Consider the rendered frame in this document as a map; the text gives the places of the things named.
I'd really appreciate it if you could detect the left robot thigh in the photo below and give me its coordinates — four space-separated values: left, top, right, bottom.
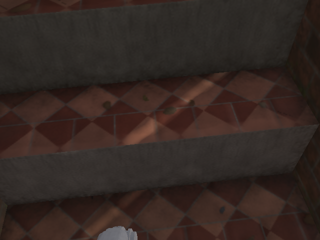
97 227 138 240

